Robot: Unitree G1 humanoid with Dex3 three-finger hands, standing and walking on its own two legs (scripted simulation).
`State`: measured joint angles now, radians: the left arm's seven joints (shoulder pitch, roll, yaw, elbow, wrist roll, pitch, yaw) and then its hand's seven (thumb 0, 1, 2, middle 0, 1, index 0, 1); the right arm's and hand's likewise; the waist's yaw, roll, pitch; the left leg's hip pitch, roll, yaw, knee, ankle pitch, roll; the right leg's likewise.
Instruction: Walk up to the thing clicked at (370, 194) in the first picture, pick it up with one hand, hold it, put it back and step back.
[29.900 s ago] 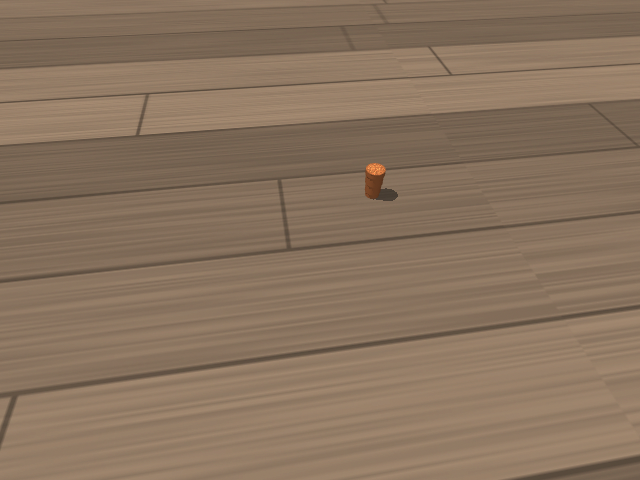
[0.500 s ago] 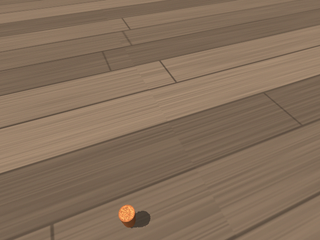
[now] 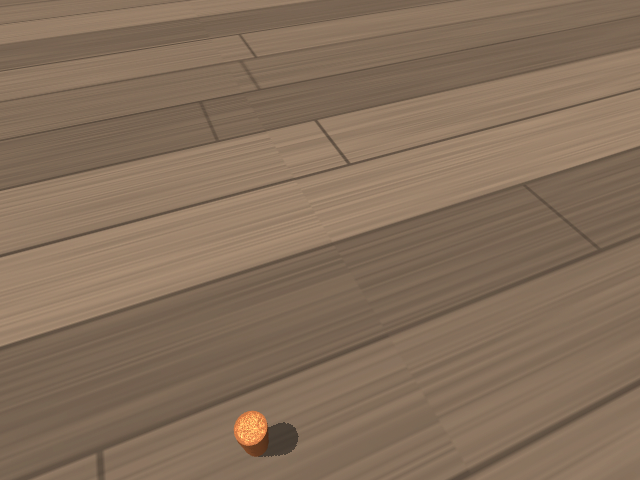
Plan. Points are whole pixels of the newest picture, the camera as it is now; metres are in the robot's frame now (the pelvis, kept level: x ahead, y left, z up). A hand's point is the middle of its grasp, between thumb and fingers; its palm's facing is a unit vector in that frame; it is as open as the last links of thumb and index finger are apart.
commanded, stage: step back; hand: left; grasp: from the side
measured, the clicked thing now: (253, 436) +0.40 +0.19 -0.71
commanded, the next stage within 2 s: none
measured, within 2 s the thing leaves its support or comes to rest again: neither
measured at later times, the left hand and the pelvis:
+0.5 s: hand out of the picture +0.06 +0.32 -0.18, palm faces -0.04 -0.94 -0.34, open 7.4 cm; pelvis -0.08 +0.07 -0.02, yaw -1 degrees
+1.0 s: hand out of the picture -0.07 +0.31 -0.15, palm faces -0.04 -0.91 -0.40, open 7.4 cm; pelvis -0.20 +0.06 -0.02, yaw -2 degrees
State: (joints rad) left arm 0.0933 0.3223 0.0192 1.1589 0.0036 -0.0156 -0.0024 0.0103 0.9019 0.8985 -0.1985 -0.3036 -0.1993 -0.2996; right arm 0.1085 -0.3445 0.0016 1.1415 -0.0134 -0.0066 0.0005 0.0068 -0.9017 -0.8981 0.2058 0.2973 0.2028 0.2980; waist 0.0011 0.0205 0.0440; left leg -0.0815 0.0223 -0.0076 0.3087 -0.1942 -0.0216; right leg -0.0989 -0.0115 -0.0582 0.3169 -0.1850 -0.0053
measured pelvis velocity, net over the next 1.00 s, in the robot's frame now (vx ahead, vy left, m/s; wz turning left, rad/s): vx -0.20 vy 0.06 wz -0.04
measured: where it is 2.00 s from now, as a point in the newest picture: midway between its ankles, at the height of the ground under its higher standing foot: outside the picture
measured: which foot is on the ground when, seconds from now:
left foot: down 0.00-0.76, up 0.78-1.00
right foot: down 0.00-0.30, up 0.32-0.70, down 0.72-1.00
